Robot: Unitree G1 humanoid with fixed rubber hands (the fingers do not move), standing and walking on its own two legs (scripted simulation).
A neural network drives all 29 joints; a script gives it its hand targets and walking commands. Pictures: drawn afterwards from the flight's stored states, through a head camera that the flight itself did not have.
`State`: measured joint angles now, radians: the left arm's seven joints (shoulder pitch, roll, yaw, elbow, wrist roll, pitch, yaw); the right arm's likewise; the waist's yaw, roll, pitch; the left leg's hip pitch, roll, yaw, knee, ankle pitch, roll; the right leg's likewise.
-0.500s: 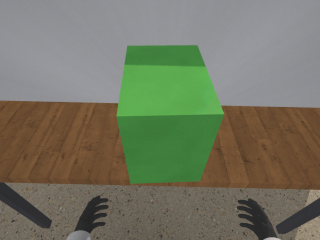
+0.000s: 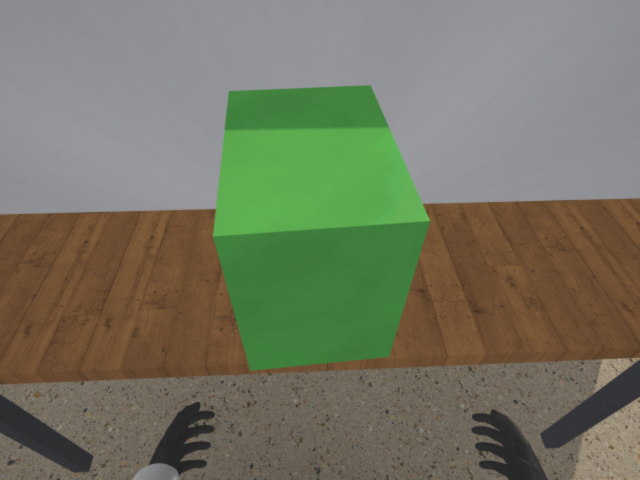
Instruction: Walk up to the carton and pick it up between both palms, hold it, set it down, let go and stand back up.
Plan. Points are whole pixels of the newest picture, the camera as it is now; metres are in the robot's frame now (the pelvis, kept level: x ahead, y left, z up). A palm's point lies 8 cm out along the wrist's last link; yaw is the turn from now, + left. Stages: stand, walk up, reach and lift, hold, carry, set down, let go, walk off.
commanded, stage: let go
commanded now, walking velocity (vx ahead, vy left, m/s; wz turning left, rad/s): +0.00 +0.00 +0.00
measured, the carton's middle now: (310, 227) +0.45 +0.05 +0.06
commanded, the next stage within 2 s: stand in 0.44 s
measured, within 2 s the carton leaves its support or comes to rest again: neither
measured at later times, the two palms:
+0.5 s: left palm (165, 461) +0.16 +0.22 -0.07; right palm (525, 469) +0.17 -0.23 -0.07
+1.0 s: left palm out of the picture +0.07 +0.30 -0.09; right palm out of the picture +0.09 -0.28 -0.09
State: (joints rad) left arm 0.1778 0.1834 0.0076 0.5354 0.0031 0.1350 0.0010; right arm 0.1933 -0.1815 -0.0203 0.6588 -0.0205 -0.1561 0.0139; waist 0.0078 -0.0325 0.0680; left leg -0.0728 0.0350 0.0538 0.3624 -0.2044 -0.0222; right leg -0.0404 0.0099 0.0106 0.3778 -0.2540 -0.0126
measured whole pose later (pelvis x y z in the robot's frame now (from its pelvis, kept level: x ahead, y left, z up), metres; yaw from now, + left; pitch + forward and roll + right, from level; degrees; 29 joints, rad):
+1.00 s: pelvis -0.02 +0.01 +0.00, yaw +3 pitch -4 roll +0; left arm 0.26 0.35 0.03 0.75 0.02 -0.03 0.00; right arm 0.23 -0.33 -0.03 0.83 -0.01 -0.03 0.00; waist 0.01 -0.01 0.03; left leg -0.16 0.02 0.00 0.44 -0.20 -0.01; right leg -0.09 0.00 -0.04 0.41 -0.25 0.00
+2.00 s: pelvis -0.04 +0.01 +0.00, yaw +2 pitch -4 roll +0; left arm 0.23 0.37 0.02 0.90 0.00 -0.03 0.01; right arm 0.18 -0.35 -0.01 0.97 -0.01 -0.03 0.00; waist 0.00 -0.01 0.04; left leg -0.16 0.01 0.01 0.39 -0.15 0.00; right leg -0.11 -0.01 0.00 0.39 -0.20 0.01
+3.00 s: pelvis -0.02 +0.03 +0.00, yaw +1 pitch -3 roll +0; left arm 0.20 0.37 0.01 0.98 0.00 -0.02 0.02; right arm 0.18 -0.35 -0.02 1.02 0.00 -0.02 -0.01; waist 0.00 -0.02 0.04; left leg -0.14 -0.01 0.02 0.36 -0.17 0.01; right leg -0.09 -0.03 0.01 0.35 -0.21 0.03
